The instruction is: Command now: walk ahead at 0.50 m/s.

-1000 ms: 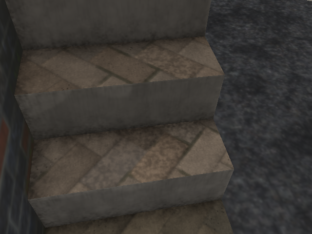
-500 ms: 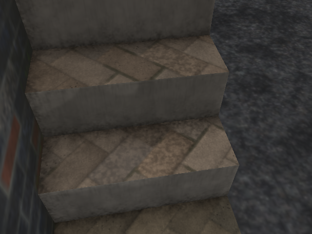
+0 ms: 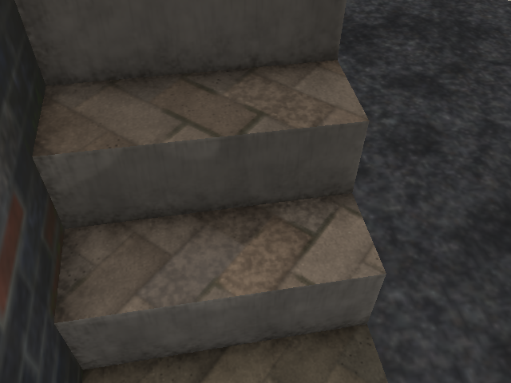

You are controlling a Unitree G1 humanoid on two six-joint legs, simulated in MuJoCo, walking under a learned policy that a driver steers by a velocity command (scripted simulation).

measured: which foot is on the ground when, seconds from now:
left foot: down 0.00-1.00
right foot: down 0.00-1.00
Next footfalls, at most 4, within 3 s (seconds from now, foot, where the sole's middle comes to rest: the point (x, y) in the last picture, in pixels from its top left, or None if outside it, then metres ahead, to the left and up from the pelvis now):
none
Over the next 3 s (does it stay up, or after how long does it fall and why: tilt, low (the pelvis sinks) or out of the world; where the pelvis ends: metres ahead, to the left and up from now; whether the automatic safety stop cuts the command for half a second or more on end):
stays up -0.01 0.00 0.00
